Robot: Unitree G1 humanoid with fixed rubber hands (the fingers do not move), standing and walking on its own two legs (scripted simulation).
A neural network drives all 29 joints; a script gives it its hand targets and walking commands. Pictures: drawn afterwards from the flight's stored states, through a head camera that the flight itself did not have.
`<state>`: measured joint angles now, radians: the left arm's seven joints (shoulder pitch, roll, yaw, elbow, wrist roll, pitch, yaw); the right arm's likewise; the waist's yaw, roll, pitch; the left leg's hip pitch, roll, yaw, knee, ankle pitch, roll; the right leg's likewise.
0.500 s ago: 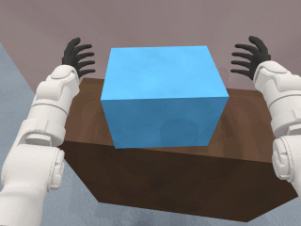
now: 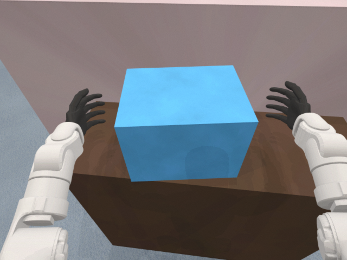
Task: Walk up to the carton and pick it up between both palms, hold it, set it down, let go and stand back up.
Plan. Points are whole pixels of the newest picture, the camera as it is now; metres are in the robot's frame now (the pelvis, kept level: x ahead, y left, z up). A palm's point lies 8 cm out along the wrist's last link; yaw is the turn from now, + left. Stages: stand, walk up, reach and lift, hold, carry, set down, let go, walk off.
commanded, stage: set down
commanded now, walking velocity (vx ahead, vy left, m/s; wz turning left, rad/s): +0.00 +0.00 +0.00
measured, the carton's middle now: (182, 123) +0.46 -0.02 +0.07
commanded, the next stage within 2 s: none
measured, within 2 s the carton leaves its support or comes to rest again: neither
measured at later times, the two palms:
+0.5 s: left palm (76, 167) +0.31 +0.22 +0.09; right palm (303, 163) +0.29 -0.27 +0.09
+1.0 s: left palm (72, 222) +0.22 +0.22 +0.03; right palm (301, 212) +0.21 -0.25 +0.03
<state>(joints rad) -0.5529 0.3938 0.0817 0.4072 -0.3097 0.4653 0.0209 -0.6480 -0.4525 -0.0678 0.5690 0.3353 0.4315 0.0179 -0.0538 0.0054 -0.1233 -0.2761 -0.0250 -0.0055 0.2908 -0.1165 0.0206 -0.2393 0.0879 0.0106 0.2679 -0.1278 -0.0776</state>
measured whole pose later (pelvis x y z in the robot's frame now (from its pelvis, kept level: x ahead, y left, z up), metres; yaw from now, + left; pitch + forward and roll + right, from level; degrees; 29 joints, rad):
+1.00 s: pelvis +0.00 +0.01 +0.00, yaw -2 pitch -1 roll +0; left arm 0.23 0.29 -0.08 0.07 -0.31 0.10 0.11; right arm 0.20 -0.35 -0.12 0.09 0.29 0.18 0.08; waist 0.01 0.02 -0.02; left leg -0.13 -0.03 0.02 0.29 -0.14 0.04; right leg -0.10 0.08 0.04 0.26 -0.14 -0.06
